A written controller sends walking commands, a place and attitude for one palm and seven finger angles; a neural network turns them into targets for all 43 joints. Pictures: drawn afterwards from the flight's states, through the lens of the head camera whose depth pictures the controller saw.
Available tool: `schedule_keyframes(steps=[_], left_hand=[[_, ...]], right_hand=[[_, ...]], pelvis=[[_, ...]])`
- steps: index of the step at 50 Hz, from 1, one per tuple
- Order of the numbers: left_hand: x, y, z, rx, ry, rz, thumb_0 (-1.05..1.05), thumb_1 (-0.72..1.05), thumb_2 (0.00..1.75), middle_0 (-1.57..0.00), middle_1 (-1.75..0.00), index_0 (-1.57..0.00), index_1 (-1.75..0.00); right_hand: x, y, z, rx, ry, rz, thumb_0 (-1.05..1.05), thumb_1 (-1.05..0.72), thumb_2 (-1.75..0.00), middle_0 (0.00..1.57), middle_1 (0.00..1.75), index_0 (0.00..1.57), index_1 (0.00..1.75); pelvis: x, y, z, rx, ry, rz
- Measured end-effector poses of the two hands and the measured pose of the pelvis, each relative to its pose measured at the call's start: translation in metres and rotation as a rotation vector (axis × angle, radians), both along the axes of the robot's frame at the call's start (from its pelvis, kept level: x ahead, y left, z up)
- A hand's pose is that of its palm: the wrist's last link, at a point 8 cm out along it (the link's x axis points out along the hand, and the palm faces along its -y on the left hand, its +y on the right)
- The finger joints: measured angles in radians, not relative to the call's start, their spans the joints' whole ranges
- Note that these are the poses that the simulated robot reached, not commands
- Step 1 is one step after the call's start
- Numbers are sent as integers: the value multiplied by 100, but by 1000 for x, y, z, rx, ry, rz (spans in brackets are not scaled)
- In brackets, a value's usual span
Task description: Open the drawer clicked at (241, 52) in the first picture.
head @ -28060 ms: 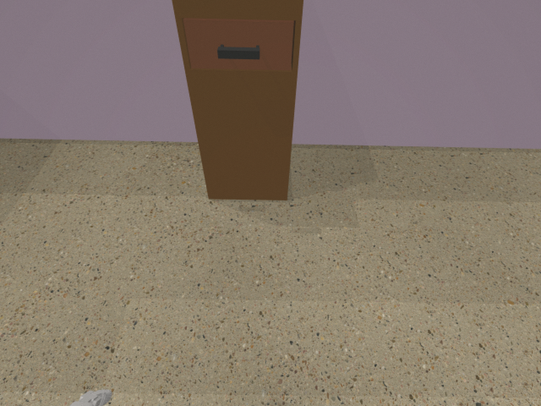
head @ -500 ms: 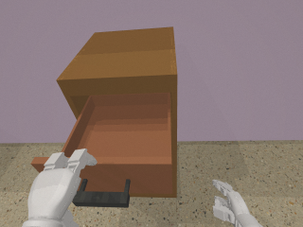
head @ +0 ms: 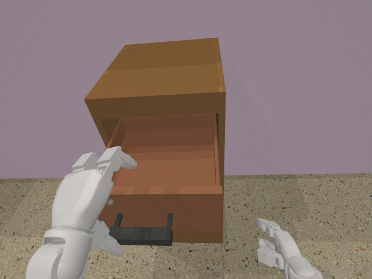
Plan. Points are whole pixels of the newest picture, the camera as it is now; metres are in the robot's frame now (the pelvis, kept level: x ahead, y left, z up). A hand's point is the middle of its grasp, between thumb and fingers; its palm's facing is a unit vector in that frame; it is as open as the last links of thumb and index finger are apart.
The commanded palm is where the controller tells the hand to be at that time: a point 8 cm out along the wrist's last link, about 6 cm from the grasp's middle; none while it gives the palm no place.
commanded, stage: draw the hand back to the body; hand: left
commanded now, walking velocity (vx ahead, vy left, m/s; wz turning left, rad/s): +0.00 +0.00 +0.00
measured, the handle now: (142, 226) +0.23 +0.15 +0.01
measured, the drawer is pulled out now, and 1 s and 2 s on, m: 0.27 0.27 0.27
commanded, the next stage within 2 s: step back with the hand held close in 1.68 s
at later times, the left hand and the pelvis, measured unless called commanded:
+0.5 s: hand (97, 208) +0.19 +0.19 +0.14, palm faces +0.18 -0.21 -0.96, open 13.8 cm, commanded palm +0.14 +0.19 +0.21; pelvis +0.00 -0.01 +0.00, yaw +0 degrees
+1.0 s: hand (90, 187) +0.20 +0.19 +0.19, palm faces +0.35 -0.87 -0.35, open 12.7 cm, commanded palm +0.14 +0.23 +0.21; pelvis +0.03 -0.03 +0.01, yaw +3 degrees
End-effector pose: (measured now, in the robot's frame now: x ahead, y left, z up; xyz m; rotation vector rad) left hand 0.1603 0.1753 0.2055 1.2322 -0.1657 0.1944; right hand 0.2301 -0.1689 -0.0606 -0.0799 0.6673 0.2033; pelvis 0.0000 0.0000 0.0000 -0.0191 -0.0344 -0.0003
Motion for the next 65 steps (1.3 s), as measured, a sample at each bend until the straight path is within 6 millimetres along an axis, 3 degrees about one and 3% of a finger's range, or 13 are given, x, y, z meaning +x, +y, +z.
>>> schedule_keyframes(steps=[9, 22, 35, 39, 42, 50, 56, 65], left_hand=[[-7, -5, -8, -4, 24, -17, 0, -50, 30, -32, -120, -32, -120], [-2, 16, -12, 64, 68, 80, 0, -50, 30, -32, -120, -32, -120], [-4, 39, -14, 157, 165, 136, 0, -49, 30, -32, -120, -32, -120], [-5, 34, -24, -531, 80, 18, 0, -47, 31, -32, -118, -32, -119], [-7, 31, -26, -778, -2, -21, 0, -43, 32, -32, -115, -32, -116], [0, 53, -2, -803, -196, -27, 0, -22, 41, -30, -102, -30, -103], [7, 60, -10, -798, -143, 9, 0, -3, 50, -28, -89, -28, -90], [5, 70, -9, -762, -143, 39, 0, 28, 63, -26, -69, -26, -70]], right_hand=[[-7, -6, 0, -31, 6, 5, 2, -90, -90, 20, 30, 20, 30], [-15, -22, -7, -47, 37, -29, 2, -90, -90, 20, 30, 20, 30], [3, -37, -3, -96, 20, -42, 2, -90, -90, 20, 30, 20, 30], [6, -38, 7, -104, -68, -81, 2, -90, -90, 20, 30, 20, 30], [2, -41, 12, -134, -94, -100, 2, -90, -90, 20, 30, 20, 30], [-8, -55, 0, -177, -49, -124, 1, -90, -90, 20, 30, 20, 30], [-14, -62, -11, -172, 11, -166, 2, -90, -90, 20, 30, 20, 30], [-10, -65, -8, -174, -1, -181, 2, -90, -90, 20, 30, 20, 30]], pelvis=[[-8, -2, -1, 0, -5, -6], [-7, -12, 2, 2, -10, 4], [8, -18, 5, -2, 15, 15], [13, -20, 6, -2, 1, 33], [20, -24, 8, 2, 8, 41], [34, -26, 8, -1, 18, 58], [37, -24, 9, 3, 32, 53], [37, -25, 10, 3, 33, 56]])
